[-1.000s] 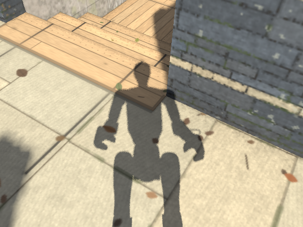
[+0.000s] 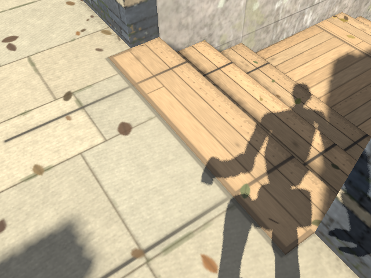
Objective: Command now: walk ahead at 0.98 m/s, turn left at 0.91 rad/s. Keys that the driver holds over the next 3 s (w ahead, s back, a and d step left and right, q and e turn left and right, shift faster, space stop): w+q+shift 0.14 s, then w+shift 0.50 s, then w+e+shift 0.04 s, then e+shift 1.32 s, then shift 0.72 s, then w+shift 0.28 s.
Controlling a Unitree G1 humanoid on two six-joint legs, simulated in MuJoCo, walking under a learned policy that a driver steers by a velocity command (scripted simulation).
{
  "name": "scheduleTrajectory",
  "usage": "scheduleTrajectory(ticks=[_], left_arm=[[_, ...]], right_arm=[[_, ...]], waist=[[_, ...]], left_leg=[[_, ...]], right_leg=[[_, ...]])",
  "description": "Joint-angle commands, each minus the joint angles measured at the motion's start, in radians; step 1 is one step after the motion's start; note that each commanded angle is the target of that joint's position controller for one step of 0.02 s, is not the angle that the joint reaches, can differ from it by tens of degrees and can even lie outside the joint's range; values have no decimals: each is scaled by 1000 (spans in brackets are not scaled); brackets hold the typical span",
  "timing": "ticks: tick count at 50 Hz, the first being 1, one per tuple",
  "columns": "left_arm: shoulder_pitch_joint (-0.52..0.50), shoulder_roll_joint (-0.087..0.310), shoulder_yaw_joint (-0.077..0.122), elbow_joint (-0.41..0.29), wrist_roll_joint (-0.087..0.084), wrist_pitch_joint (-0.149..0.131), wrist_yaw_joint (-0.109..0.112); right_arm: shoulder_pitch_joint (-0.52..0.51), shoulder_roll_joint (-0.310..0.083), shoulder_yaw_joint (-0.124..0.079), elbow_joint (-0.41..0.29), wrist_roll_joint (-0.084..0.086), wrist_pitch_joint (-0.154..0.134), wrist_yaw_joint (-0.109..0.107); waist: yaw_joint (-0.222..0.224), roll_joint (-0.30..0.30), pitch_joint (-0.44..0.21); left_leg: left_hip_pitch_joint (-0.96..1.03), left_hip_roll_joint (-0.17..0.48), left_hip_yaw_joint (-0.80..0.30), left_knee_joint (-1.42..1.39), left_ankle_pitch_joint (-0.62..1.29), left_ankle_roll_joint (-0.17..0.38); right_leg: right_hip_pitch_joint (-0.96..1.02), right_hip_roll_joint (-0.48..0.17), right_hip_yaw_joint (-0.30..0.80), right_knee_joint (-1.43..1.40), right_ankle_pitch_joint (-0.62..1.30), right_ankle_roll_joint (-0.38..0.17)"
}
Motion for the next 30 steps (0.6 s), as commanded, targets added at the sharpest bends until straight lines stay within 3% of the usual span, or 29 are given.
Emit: scheduleTrajectory(ticks=[1, 3, 5, 7, 8, 9, 10, 11, 12, 13, 14, 15, 16, 17, 19, 20, 22, 23, 26, 28, 30], left_arm=[[-64, 97, 17, -95, -5, 22, -12], [-171, 78, 5, -128, -21, 16, -20], [-211, 91, 5, -133, -31, 12, -19], [-245, 116, 8, -152, -37, 5, -16], [-226, 116, 8, -148, -38, 1, -14], [-174, 134, 17, -131, -36, -1, -7], [-70, 178, 36, -102, -46, 0, 8], [115, 220, 59, -55, -49, -3, 21], [334, 263, 84, 3, -45, -4, 44], [470, 323, 104, 35, -10, -9, 59], [365, 366, 118, 43, -9, -8, 33], [224, 241, 106, 13, -24, -3, 18], [189, 172, 92, 34, -34, -4, 10], [190, 142, 85, 62, -25, -5, 7], [247, 110, 70, 136, -28, -24, 8], [272, 98, 65, 164, -38, -36, 2], [282, 122, 66, 191, -56, -53, -2], [297, 154, 72, 197, -56, -57, 0], [293, 181, 77, 211, -66, -60, -5], [333, 176, 70, 239, -77, -63, -12], [365, 217, 74, 260, -74, -59, -10]], right_arm=[[-49, -117, -23, -88, 9, -40, -5], [-13, -129, -29, -81, 7, -38, -3], [42, -147, -36, -63, 11, -43, -6], [56, -163, -43, -57, 17, -42, -11], [40, -167, -43, -56, 18, -42, -18], [33, -175, -43, -51, 19, -46, -22], [38, -201, -46, -43, 13, -54, -21], [-14, -235, -51, -46, -4, -55, -18], [-65, -194, -41, -52, -19, -64, -18], [-39, -36, -3, -81, -12, -73, -14], [105, -1, 21, -110, 32, -71, -8], [9, -76, 19, -78, -3, -56, -19], [-86, -81, 18, -89, -14, -50, -8], [-149, -72, 23, -107, -23, -45, 2], [-188, -29, 37, -135, -38, -33, 22], [-195, -13, 43, -144, -39, -27, 24], [-261, 0, 57, -183, -46, -21, 32], [-342, -14, 64, -219, -54, -19, 36], [-467, -24, 81, -262, -37, -27, 60], [-514, 10, 95, -268, -23, -35, 74], [-507, -16, 86, -255, -30, -35, 64]], waist=[[35, -30, 110], [-17, 11, 118], [-57, 59, 82], [-75, 42, 40], [-58, 44, 19], [-36, 42, -26], [12, 51, -98], [131, 65, -194], [245, 50, -273], [239, -179, -371], [98, -461, -458], [97, -211, -278], [99, -57, -158], [88, 13, -91], [53, -55, -12], [38, -63, -6], [13, -73, 37], [23, -41, 76], [25, -25, 125], [40, -62, 124], [29, -76, 85]], left_leg=[[-213, 219, -332, -306, 104, 122], [-203, 195, -323, -305, 243, 83], [-81, 219, -342, -277, 459, 58], [51, 243, -357, -223, 598, 37], [76, 249, -344, -195, 668, 19], [112, 251, -336, -134, 821, -5], [143, 264, -339, -15, 959, -29], [137, 267, -320, 187, 1004, -42], [3, 233, -277, 450, 879, -53], [-233, 135, -184, 849, 198, -69], [-443, 58, -137, 1003, -180, -94], [-514, 165, -118, 986, -68, -78], [-509, 194, -98, 942, -5, -84], [-502, 217, -88, 898, -1, -83], [-493, 244, -112, 840, -37, -90], [-502, 246, -118, 814, -61, -94], [-551, 257, -102, 705, -41, -107], [-588, 261, -83, 650, 29, -115], [-462, 272, 43, 327, 242, -120], [-293, 261, 117, 218, 354, -94], [-240, 219, 154, 170, 325, -66]], right_leg=[[-1, 10, -110, -216, 98, 37], [53, 45, -124, -413, 282, 34], [62, 77, -124, -526, 390, 19], [85, 106, -110, -611, 412, -1], [155, 120, -113, -675, 414, -15], [257, 149, -122, -700, 395, -29], [392, 174, -117, -677, 330, -41], [558, 166, -123, -684, 248, -63], [792, 93, -81, -645, 141, -85], [1004, -143, 230, -674, -204, -144], [1061, -307, 819, -921, -303, -251], [911, -241, 722, -948, -424, -247], [768, -194, 558, -955, -354, -247], [673, -156, 448, -966, -236, -231], [548, -113, 299, -978, -20, -220], [536, -105, 260, -991, 55, -216], [493, -98, 171, -1054, 126, -210], [478, -91, 132, -1112, 108, -221], [405, -28, -52, -1220, 283, -187], [388, -32, -103, -1279, 478, -179], [529, -50, -143, -1189, 840, -167]])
